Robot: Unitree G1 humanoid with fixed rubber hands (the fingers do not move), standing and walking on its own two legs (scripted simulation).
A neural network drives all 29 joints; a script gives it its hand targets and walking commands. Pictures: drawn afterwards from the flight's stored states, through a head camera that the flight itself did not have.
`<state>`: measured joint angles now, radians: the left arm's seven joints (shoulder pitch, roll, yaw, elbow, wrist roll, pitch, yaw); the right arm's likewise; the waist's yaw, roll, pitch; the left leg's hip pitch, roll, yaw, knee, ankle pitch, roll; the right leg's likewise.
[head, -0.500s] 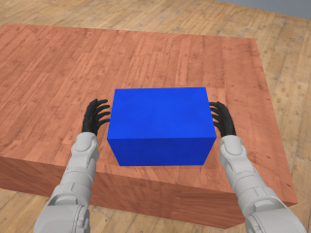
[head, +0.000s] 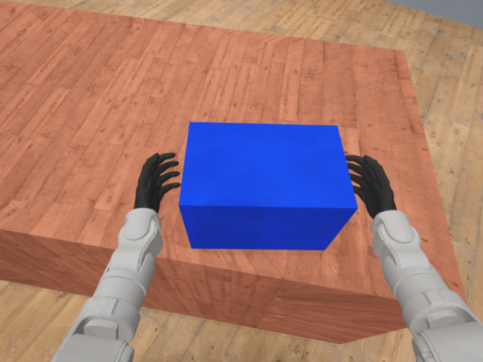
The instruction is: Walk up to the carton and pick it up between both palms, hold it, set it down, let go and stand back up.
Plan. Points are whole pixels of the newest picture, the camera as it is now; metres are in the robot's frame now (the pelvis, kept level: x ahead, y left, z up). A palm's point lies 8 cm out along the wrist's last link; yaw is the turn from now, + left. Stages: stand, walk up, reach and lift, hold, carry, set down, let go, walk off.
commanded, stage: set down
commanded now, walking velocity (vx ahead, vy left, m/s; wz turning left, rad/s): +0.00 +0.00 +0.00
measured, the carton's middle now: (261, 189) +0.42 -0.01 +0.01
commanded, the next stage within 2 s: none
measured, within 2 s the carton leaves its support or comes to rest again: neither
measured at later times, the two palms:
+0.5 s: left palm (111, 159) +0.37 +0.21 +0.14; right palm (413, 162) +0.39 -0.21 +0.13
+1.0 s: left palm (100, 236) +0.29 +0.23 +0.06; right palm (428, 233) +0.31 -0.25 +0.06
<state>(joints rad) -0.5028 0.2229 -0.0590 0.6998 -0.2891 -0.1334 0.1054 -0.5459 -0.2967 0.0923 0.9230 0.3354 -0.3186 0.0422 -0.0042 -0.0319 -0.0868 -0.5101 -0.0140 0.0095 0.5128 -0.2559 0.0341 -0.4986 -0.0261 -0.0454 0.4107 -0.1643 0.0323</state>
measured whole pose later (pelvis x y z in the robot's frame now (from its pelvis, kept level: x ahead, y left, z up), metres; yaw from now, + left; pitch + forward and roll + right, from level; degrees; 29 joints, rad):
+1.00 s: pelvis -0.02 -0.04 +0.01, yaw +0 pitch +5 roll -1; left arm -0.31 0.40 0.05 0.63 -0.37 0.02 -0.02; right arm -0.31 -0.23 -0.04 0.52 0.25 0.10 -0.05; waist 0.02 0.01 -0.08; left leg -0.28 0.03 -0.01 0.39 -0.18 -0.02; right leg -0.29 0.02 -0.06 0.32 -0.11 -0.03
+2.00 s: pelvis +0.02 -0.02 +0.01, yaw -2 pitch -1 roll -1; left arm 0.38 0.24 -0.02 0.20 -0.18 -0.12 -0.02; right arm 0.42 -0.24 0.08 0.23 0.25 -0.21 -0.04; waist 0.05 -0.03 -0.04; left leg -0.08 0.02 0.04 0.33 -0.24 0.01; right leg -0.11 0.01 -0.01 0.29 -0.17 0.00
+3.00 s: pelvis +0.01 -0.02 +0.01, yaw -4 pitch -5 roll -1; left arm 0.28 0.16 0.07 0.21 0.05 0.50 0.00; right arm 0.23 -0.17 0.03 0.38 0.15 0.05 0.10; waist 0.00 -0.05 -0.01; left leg 0.01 0.02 0.08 0.32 -0.24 0.00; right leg -0.04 0.02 0.03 0.27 -0.15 0.00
